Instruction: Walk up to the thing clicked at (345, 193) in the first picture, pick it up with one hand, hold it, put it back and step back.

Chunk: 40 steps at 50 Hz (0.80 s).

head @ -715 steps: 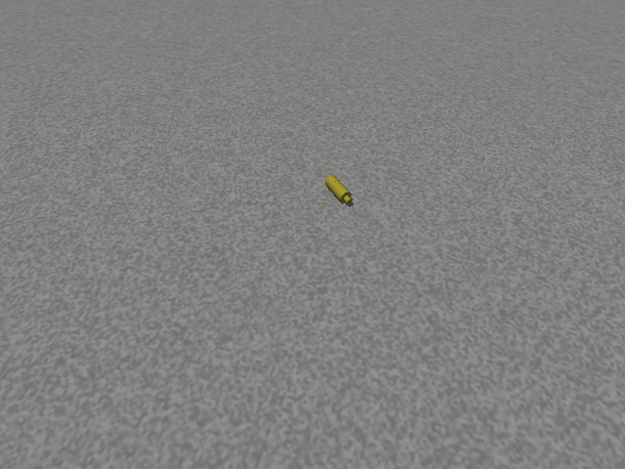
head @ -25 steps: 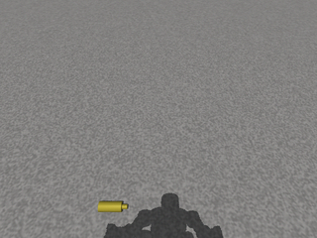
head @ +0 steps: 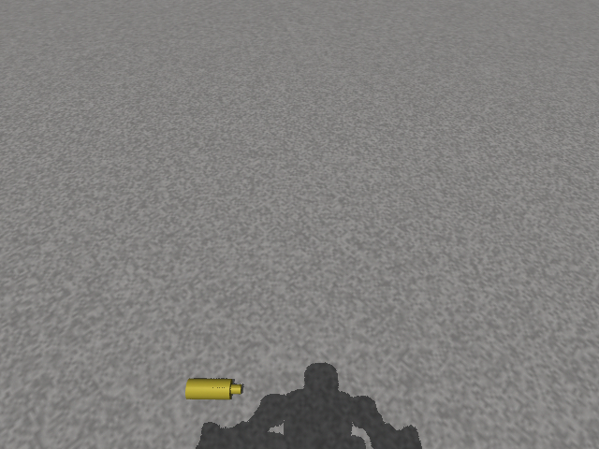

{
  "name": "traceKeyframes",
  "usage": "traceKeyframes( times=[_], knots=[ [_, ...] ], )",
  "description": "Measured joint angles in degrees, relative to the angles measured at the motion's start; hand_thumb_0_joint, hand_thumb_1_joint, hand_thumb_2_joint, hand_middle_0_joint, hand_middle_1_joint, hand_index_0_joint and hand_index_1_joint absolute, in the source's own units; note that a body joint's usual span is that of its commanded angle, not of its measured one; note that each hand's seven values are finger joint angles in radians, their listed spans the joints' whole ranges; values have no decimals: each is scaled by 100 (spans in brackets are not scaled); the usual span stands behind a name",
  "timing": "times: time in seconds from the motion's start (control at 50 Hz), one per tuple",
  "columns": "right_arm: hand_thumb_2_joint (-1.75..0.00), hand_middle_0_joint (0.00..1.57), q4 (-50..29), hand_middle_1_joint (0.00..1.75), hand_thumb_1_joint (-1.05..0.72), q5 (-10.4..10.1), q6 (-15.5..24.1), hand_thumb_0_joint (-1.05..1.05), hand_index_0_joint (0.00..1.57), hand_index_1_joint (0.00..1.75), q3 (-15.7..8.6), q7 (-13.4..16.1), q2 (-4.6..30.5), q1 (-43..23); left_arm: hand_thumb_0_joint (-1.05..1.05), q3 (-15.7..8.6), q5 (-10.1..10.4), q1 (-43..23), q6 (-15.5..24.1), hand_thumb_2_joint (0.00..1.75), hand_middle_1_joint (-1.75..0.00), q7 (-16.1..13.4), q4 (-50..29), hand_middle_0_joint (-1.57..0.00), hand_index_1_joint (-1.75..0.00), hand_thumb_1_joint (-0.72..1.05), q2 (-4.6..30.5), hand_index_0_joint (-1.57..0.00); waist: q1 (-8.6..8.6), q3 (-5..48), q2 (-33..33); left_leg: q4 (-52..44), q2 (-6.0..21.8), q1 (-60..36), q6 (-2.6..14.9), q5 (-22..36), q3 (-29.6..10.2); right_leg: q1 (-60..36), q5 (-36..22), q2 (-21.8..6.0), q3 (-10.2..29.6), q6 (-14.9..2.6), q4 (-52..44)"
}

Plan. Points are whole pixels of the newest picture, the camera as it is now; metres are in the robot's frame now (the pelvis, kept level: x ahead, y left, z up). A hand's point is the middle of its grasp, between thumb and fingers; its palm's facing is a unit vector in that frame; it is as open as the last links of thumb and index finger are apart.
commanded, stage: stand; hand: left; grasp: from above
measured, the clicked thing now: (214, 389) +0.44 +0.27 -0.75
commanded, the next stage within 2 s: rise first in 0.42 s
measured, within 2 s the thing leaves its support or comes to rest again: neither
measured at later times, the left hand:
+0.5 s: hand out of the picture +0.06 +0.25 -0.16, palm faces -0.02 -0.94 -0.34, open 7.3 cm
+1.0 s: hand out of the picture +0.13 +0.26 -0.20, palm faces -0.07 -0.91 -0.40, open 12.8 cm
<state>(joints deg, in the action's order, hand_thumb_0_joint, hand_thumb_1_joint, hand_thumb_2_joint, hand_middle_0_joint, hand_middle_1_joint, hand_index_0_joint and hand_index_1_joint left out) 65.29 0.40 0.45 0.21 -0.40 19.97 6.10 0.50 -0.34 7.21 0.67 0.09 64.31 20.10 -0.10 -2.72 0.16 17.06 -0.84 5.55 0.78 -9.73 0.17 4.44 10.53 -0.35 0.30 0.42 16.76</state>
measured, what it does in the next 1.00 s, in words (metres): lowers itself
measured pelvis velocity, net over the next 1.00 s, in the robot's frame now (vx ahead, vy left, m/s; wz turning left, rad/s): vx -0.02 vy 0.00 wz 0.00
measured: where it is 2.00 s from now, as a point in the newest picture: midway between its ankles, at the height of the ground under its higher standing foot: outside the picture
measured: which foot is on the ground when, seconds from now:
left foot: down 0.00-1.00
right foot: down 0.00-1.00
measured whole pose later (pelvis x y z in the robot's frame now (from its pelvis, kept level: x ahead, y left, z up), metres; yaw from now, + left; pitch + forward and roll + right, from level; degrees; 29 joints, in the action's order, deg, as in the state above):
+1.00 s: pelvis -0.02 +0.00 -0.06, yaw +0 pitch +12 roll -1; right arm 37.3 -1.6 3.5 -1.5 0.8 14.5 14.3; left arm -8.7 -9.2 4.5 -8.0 1.5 46.5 19.2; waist 1.3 4.1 -0.6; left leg 51.1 -0.1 39.8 0.9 -23.9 -0.1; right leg 38.1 24.3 0.4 -0.1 0.3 49.9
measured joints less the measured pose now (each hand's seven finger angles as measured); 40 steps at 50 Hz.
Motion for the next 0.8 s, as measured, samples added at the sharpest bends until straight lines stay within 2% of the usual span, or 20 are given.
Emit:
traceKeyframes(
  times=[0.54,0.58,0.62,0.68,0.72,0.76,0.8],
  knots=[
    [-90,21,-21,30,-90,2,0,1,20,30,1,3,-1,14,0,-23,-4,34,-15,89,-30,7,-12,-21,-30,91,4,-21,-11,-17,0,-7,-18,-10,10,14,-12,-13,-4,-18,-12,10,0],
    [-90,21,-521,30,-91,-177,40,1,20,30,26,105,-9,221,1,-94,129,50,24,89,-32,-61,-295,-21,-32,89,-53,-21,12,47,-17,257,-26,313,17,-76,-41,294,92,-25,-44,5,256],
    [-90,21,-966,30,-91,-278,155,1,20,30,48,179,-61,352,1,-261,154,-253,108,90,-36,-81,-327,-22,-36,85,-138,-21,21,-8,-32,595,-31,673,20,-182,-80,628,206,-28,-86,-5,575],
    [-90,21,-1424,30,-91,-276,200,1,20,30,13,221,-246,405,1,-517,-18,-773,80,90,-48,25,-291,-21,-47,74,-123,-20,33,-1,4,1148,2,1309,2,-361,-76,1262,375,5,-85,-19,1115],
    [-90,21,-1669,30,-91,-222,218,1,20,30,-36,197,-387,456,1,-688,-252,-1007,91,90,-58,131,-288,-20,-57,64,-45,-20,81,104,39,1542,30,1757,-11,-508,-70,1709,511,33,-81,-35,1497],
    [-90,21,-1887,30,-91,-190,210,1,20,30,-85,162,-503,543,1,-861,-451,-1065,22,90,-68,200,-446,-18,-67,53,9,-18,111,208,66,1882,58,2084,-22,-660,-43,2047,649,61,-54,-47,1833],
    [-90,21,-2076,30,-91,-190,178,1,20,30,-111,148,-570,660,0,-914,-589,-980,-101,90,-78,196,-704,-16,-75,40,21,-17,133,302,57,2113,70,2273,-26,-782,-25,2242,762,73,-36,-53,2060]
  ],
)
